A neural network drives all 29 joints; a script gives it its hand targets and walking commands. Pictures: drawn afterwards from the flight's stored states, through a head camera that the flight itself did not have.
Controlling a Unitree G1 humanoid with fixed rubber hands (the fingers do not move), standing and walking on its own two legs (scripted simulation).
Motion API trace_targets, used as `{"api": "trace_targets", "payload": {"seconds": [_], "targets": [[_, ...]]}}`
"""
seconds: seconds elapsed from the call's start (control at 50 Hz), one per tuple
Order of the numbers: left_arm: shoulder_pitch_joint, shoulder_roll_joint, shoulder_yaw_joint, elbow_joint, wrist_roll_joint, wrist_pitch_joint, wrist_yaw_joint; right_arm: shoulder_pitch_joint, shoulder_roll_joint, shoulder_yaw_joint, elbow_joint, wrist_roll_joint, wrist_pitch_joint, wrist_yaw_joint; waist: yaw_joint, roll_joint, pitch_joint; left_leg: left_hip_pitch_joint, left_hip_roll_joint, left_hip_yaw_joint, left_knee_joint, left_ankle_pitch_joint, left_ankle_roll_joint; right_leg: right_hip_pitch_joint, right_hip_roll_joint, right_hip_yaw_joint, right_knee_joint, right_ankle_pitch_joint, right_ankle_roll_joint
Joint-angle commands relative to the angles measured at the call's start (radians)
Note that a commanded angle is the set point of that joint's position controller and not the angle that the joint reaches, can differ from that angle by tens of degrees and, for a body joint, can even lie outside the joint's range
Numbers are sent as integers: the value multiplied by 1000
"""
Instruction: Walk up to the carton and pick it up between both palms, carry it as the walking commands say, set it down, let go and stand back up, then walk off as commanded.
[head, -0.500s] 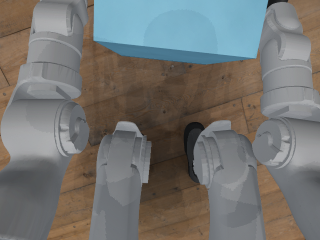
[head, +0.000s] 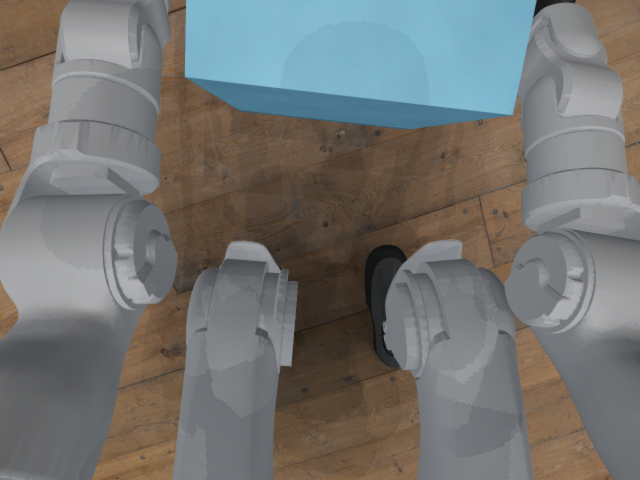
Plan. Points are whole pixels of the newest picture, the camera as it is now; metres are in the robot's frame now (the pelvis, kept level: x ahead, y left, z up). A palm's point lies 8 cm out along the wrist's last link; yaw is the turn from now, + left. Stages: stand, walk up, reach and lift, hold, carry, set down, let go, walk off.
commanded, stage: set down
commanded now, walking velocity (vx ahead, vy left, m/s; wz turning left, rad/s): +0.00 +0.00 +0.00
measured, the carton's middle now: out of the picture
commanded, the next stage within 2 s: none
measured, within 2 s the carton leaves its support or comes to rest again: neither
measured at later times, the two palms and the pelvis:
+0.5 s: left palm out of the picture +0.57 +0.20 -0.16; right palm (542, 14) +0.54 -0.18 -0.17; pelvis +0.00 -0.01 +0.00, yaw +0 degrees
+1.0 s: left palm out of the picture +0.58 +0.22 -0.11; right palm out of the picture +0.54 -0.20 -0.12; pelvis -0.01 +0.00 +0.03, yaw +0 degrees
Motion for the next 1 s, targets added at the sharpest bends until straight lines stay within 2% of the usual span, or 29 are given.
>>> {"api": "trace_targets", "payload": {"seconds": [0.0, 0.08, 0.1, 0.18, 0.2, 0.22, 0.26, 0.28, 0.3, 0.38, 0.4, 0.42, 0.44, 0.5, 0.58, 0.62, 0.64, 0.68, 0.72, 0.74, 0.76, 0.78, 0.8, 0.84, 0.86, 0.88, 0.9, 0.92, 0.98], "targets": [[-279, -573, -220, 26, -55, 3, -147, -513, 542, 238, -48, 47, -19, 145, -21, 93, -917, 452, 28, -65, -254, 261, 4, 436, 15, -39, -87, 197, -24], [-260, -272, -155, 49, -30, -20, -73, -419, 270, 156, 12, 24, -48, 70, -30, 57, -923, 473, 43, -63, -254, 231, -18, 487, 5, -47, -101, 186, -17], [-257, -164, -123, 48, -20, -25, -49, -392, 180, 124, 0, 17, -59, 41, -17, 100, -956, 483, 53, -56, -257, 233, -26, 511, 4, -40, -105, 190, -19], [-312, 184, -114, 8, -125, -84, 66, -355, -119, 117, -12, 63, -114, -68, -30, 82, -1110, 540, 61, -51, -239, 328, -47, 617, -8, -42, -97, 293, -13], [-343, 172, -150, 2, -168, -102, 81, -355, -113, 125, -2, 84, -124, -80, -55, 98, -1156, 579, 55, -55, -241, 353, -47, 625, -8, -44, -101, 331, -13], [-366, 216, -145, -46, -175, -119, 101, -360, -125, 138, -5, 104, -132, -92, -37, 112, -1219, 613, 57, -57, -233, 418, -47, 653, -10, -39, -84, 389, -14], [-332, 244, -173, 47, -194, -120, 117, -329, -127, 168, 39, 140, -135, -100, -30, 125, -1222, 620, 59, -57, -220, 431, -46, 615, -15, -35, -83, 392, -13], [-336, 264, -172, 15, -201, -127, 117, -320, -140, 173, 30, 137, -139, -107, -45, 132, -1245, 629, 60, -53, -212, 439, -46, 653, -16, -26, -92, 411, -10], [-309, 242, -187, 82, -245, -126, 109, -315, -139, 199, 63, 143, -138, -110, -48, 71, -1198, 578, 58, -67, -225, 416, -40, 660, -21, -30, -83, 396, -8], [-307, 261, -193, 121, -256, -140, 98, -293, -152, 189, 97, 156, -149, -110, -66, 108, -1114, 450, 65, -56, -218, 374, -39, 625, -29, -7, -92, 421, -21], [-312, 239, -217, 88, -282, -144, 95, -330, -170, 186, 25, 156, -158, -112, -79, 119, -1166, 508, 74, -58, -217, 404, -43, 620, -35, -6, -99, 423, -20], [-316, 255, -217, 106, -291, -147, 95, -295, -171, 184, 93, 156, -155, -113, -97, 109, -1156, 477, 70, -57, -214, 396, -44, 636, -37, -10, -92, 434, -19], [-323, 284, -199, 105, -275, -148, 93, -313, -163, 200, 68, 162, -149, -109, -59, 118, -1160, 492, 70, -45, -209, 384, -42, 629, -37, -1, -104, 410, -16], [-324, 282, -219, 105, -296, -145, 80, -336, -197, 207, 50, 183, -150, -107, -78, 103, -1197, 474, 80, -48, -202, 382, -39, 674, -42, 6, -94, 434, -15], [-326, 317, -198, 97, -285, -141, 78, -328, -230, 191, 76, 191, -144, -101, -54, 126, -1173, 478, 88, -50, -217, 371, -33, 590, -48, 0, -100, 385, -14], [-327, 327, -209, 110, -294, -137, 69, -328, -227, 197, 98, 204, -137, -94, -76, 120, -1143, 448, 91, -37, -220, 308, -34, 592, -51, -4, -113, 349, -13], [-313, 326, -209, 123, -292, -134, 64, -334, -254, 189, 77, 203, -138, -93, -57, 145, -1163, 515, 92, -46, -221, 359, -34, 562, -49, -9, -106, 351, -10], [-312, 333, -212, 123, -301, -133, 60, -309, -227, 204, 116, 216, -131, -86, -60, 119, -1133, 492, 97, -54, -224, 337, -29, 537, -58, -12, -106, 331, -15], [-328, 348, -214, 67, -306, -134, 59, -318, -245, 209, 65, 223, -135, -89, -71, 104, -1249, 536, 93, -49, -220, 372, -32, 629, -56, -18, -93, 385, -11], [-318, 345, -217, 22, -310, -134, 57, -315, -222, 225, 29, 239, -133, -90, -44, 128, -1318, 584, 87, -45, -218, 415, -28, 647, -54, -5, -103, 411, -17], [-332, 354, -219, 18, -311, -125, 62, -301, -263, 186, 33, 212, -131, -93, -84, 121, -1312, 607, 91, -57, -230, 407, -26, 615, -54, -29, -108, 389, -13], [-340, 341, -230, -36, -316, -120, 59, -307, -260, 195, -3, 225, -122, -93, -71, 172, -1351, 677, 83, -43, -235, 441, -37, 612, -51, -26, -127, 388, -19], [-371, 375, -222, -98, -321, -113, 67, -329, -256, 217, -37, 245, -114, -95, -75, 125, -1445, 715, 86, -59, -239, 437, -28, 670, -55, -31, -113, 405, -17], [-385, 423, -197, -116, -323, -85, 71, -379, -303, 214, -148, 243, -83, -107, -51, 137, -1538, 766, 79, -33, -249, 423, -24, 749, -47, -30, -148, 373, -19], [-400, 437, -206, -156, -323, -71, 76, -366, -279, 230, -191, 257, -67, -111, -62, 126, -1643, 835, 76, -42, -263, 428, -21, 804, -42, -42, -154, 382, -19], [-361, 421, -203, -35, -315, -49, 73, -352, -304, 221, -124, 241, -46, -112, -67, 118, -1546, 795, 73, -34, -258, 398, -17, 773, -37, -44, -164, 343, -24], [-386, 436, -199, -225, -325, -52, 75, -355, -293, 209, -232, 249, -44, -119, -66, 119, -1640, 882, 62, -37, -281, 485, -9, 811, -36, -46, -171, 409, -23], [-390, 449, -194, -153, -319, -40, 74, -349, -289, 208, -166, 222, -31, -116, -91, 77, -1590, 840, 53, -43, -293, 452, -7, 794, -34, -61, -188, 394, -19], [-372, 407, -210, -162, -325, -23, 63, -306, -296, 181, -212, 221, -12, -112, -117, 134, -1610, 894, 55, -51, -345, 441, -14, 767, -37, -58, -228, 384, -27]]}}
